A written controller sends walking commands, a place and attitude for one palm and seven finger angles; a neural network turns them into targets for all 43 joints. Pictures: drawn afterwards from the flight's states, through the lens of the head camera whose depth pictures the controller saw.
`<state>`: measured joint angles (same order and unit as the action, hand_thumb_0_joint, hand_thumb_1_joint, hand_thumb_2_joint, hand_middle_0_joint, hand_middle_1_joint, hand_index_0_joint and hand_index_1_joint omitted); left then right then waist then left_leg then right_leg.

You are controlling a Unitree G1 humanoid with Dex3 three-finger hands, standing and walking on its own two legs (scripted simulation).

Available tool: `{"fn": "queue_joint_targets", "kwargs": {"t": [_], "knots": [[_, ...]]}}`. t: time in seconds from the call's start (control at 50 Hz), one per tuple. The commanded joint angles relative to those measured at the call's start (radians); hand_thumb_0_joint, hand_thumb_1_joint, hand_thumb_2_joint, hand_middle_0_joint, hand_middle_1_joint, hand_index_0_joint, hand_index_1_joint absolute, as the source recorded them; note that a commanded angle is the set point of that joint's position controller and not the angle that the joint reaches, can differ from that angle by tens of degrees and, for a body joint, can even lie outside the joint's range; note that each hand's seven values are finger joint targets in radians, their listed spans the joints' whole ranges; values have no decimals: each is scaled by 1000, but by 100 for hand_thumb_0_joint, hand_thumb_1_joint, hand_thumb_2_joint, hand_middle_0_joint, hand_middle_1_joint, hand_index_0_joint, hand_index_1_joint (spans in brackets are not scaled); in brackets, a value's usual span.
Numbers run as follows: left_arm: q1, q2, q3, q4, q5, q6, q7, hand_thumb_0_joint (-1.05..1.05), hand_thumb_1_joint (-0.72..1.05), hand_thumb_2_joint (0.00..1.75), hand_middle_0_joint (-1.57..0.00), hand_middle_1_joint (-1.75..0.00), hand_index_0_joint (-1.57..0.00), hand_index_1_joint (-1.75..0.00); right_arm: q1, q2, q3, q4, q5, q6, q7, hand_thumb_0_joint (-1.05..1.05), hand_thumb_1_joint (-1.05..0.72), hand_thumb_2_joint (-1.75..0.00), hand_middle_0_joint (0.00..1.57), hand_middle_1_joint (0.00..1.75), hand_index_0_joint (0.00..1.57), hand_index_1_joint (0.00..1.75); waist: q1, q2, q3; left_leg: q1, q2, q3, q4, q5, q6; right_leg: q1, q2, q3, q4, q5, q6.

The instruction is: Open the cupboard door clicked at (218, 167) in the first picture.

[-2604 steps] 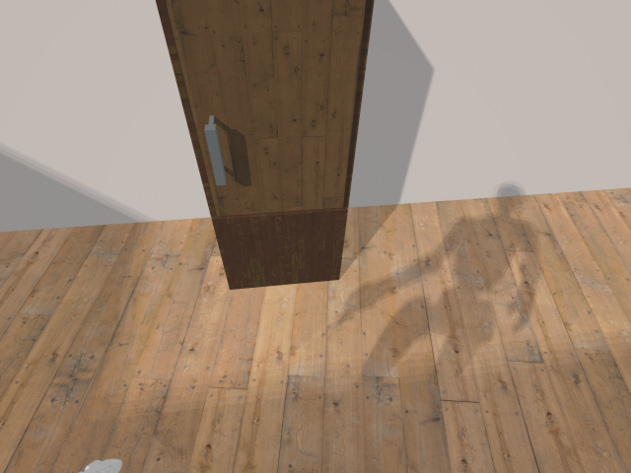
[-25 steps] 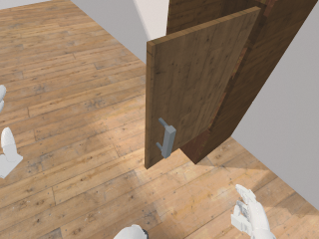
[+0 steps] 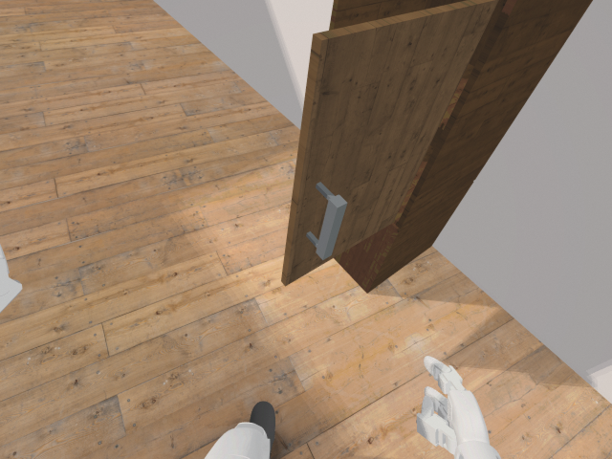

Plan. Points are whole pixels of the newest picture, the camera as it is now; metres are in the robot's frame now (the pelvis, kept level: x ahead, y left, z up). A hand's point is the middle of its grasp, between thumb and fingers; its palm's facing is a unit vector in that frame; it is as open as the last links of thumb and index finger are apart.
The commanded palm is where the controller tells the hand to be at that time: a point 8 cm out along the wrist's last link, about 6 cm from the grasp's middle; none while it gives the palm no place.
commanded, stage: stop stepping back and stand still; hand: left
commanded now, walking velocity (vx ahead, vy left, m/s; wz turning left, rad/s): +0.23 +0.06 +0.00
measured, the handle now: (323, 222) +0.54 +0.04 -0.07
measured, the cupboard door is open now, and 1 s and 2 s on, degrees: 88 88 88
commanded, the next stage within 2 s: let the arm hang, fingers relaxed in 1.56 s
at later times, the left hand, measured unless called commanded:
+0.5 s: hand out of the picture +0.09 +0.30 +0.21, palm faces +0.48 -0.79 -0.39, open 7.4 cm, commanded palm +0.04 +0.32 +0.20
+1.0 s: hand out of the picture +0.06 +0.31 +0.19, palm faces +0.49 -0.76 -0.42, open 7.5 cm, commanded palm +0.00 +0.35 +0.20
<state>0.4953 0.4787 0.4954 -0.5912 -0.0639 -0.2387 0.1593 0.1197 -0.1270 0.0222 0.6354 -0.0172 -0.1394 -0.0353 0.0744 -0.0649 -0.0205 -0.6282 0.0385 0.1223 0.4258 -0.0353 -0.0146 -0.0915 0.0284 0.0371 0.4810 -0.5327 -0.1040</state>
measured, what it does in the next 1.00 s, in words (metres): walks backwards: left foot, then right foot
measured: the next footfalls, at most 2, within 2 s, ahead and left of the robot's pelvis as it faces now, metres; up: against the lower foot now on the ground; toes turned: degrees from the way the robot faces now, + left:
left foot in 0.12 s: +0.14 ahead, +0.08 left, +0.00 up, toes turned -2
right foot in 0.32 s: -0.08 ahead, -0.04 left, +0.00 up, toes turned -5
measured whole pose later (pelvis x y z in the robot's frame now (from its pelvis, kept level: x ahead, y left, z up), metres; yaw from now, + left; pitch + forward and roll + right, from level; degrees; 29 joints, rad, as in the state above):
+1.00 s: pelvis -0.13 +0.05 +0.01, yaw +1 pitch -2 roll +0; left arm 0.49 0.37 0.41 -0.46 -0.02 -0.20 0.17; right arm 0.25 -0.22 0.01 0.66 -0.01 -0.15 -0.09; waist 0.02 0.00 0.01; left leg -0.29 0.05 0.07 0.57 -0.25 0.01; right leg -0.28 0.00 -0.12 0.60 -0.30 -0.05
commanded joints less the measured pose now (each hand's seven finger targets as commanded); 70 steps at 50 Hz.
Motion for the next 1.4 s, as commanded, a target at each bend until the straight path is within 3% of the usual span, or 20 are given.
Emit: {"fn": "queue_joint_targets", "kwargs": {"t": [0.0,0.04,0.08,0.1,0.12,0.2,0.24,0.28,0.3,0.48,0.54,0.58,0.66,0.7,0.72,0.76,0.88,0.96,1.12,1.38], "knots": [[-225,261,87,-240,37,-87,9,0,90,90,-20,-30,-20,-30,-19,-168,-46,-74,-30,-53,-11,0,-90,-90,20,30,20,30,-58,-126,-148,385,-12,-140,568,-325,-52,-357,-386,285,-225,443,-132],[-209,157,20,-146,20,-12,-11,0,90,90,-20,-30,-20,-30,10,-179,-59,-104,21,-42,-47,0,-90,-90,20,30,20,30,-131,-69,-84,499,-31,-123,244,-115,-10,-316,-174,15,19,581,31],[-151,137,36,-152,9,16,-17,0,90,90,-20,-30,-20,-30,-24,-223,-65,-140,19,-53,-54,0,-90,-90,20,30,20,30,-93,432,-106,519,182,-436,-144,9,80,-305,40,-68,343,38,126],[-160,134,24,-114,11,8,-19,0,90,90,-20,-30,-20,-30,-23,-211,-57,-148,24,-67,-44,0,-90,-90,20,30,20,30,-94,402,-36,369,215,-586,-294,-374,107,-249,66,-2,446,-117,112],[-56,146,72,-72,8,7,-13,0,90,90,-20,-30,-20,-30,-31,-182,-43,-146,19,-71,-36,0,-90,-90,20,30,20,30,-73,348,-72,298,217,-573,-380,-702,68,-198,56,1,465,-77,96],[177,183,115,-256,-5,6,-10,0,90,90,-20,-30,-20,-30,-34,-179,-50,-193,-4,-52,-16,0,-90,-90,20,30,20,30,-45,348,-148,161,104,-282,-401,-637,-66,81,125,-166,250,-31,61],[231,172,105,-294,-1,18,-11,0,90,90,-20,-30,-20,-30,-31,-179,-59,-205,-8,-30,-14,0,-90,-90,20,30,20,30,-45,299,-110,40,46,-157,-203,-580,-48,192,69,-126,9,-25,27],[163,212,121,-324,8,37,-13,0,90,90,-20,-30,-20,-30,2,-180,-76,-177,7,5,-22,0,-90,-90,20,30,20,30,-57,-171,-49,99,-88,-73,617,-377,-33,-259,-359,369,-368,-178,-103],[17,235,169,-346,2,20,-1,0,90,90,-20,-30,-20,-30,-2,-206,-73,-148,-17,3,-27,0,-90,-90,20,30,20,30,-84,-84,-4,57,-52,-144,794,-322,-33,-421,-434,410,-390,-155,-167],[-134,70,-40,-2,49,11,27,0,90,90,-20,-30,-20,-30,61,-196,-55,-104,2,-62,-84,0,-90,-90,20,30,20,30,-97,-4,26,382,-8,-6,86,-385,47,-281,-206,52,-132,-144,-11],[-87,114,12,-135,39,-13,21,0,90,90,-20,-30,-20,-30,36,-237,-63,-151,14,-61,-75,0,-90,-90,20,30,20,30,-84,294,34,380,264,-448,-171,-457,160,-335,-3,-141,280,45,108],[-56,153,68,-177,53,-26,6,0,90,90,-20,-30,-20,-30,10,-210,-70,-140,6,-57,-54,0,-90,-90,20,30,20,30,-102,385,88,158,293,-496,-288,-756,191,-261,-23,-83,424,20,95],[49,147,83,-181,52,-17,14,0,90,90,-20,-30,-20,-30,18,-204,-71,-153,5,-45,-40,0,-90,-90,20,30,20,30,-69,284,32,0,166,-208,-76,-662,92,66,5,-142,129,44,70],[57,173,108,-92,50,7,18,0,90,90,-20,-30,-20,-30,28,-178,-80,-156,12,-25,-37,0,-90,-90,20,30,20,30,-62,-156,47,-107,-24,-55,514,-505,20,-22,-285,401,-247,-211,-83],[-43,172,90,-126,34,-4,21,0,90,90,-20,-30,-20,-30,26,-191,-80,-149,17,-39,-38,0,-90,-90,20,30,20,30,-74,-161,24,-98,-15,-112,720,-435,16,-68,-397,533,-303,-112,-131],[-37,157,95,-44,39,-18,17,0,90,90,-20,-30,-20,-30,74,-176,-69,-97,3,-48,-36,0,-90,-90,20,30,20,30,-99,25,14,16,29,-140,736,-354,10,-208,-351,376,-285,-100,-116],[-107,90,0,-51,41,-19,17,0,90,90,-20,-30,-20,-30,39,-174,-44,-112,1,-62,-62,0,-90,-90,20,30,20,30,-84,-3,6,426,-6,-23,127,-273,38,-297,-226,80,-188,-31,-19],[-100,107,21,-135,38,-33,20,0,90,90,-20,-30,-20,-30,15,-217,-59,-151,19,-65,-57,0,-90,-90,20,30,20,30,-61,236,-27,415,208,-339,-105,-227,125,-217,-51,-44,96,209,110],[33,106,48,-86,27,-8,13,0,90,90,-20,-30,-20,-30,28,-185,-59,-153,25,-52,-35,0,-90,-90,20,30,20,30,-82,45,-75,361,38,-100,96,-102,24,-68,-166,102,-91,495,57],[70,108,43,-99,19,10,13,0,90,90,-20,-30,-20,-30,4,-196,-60,-181,29,-9,-49,0,-90,-90,20,30,20,30,-74,123,-105,444,66,-112,7,84,28,-35,-106,0,-58,609,94]]}}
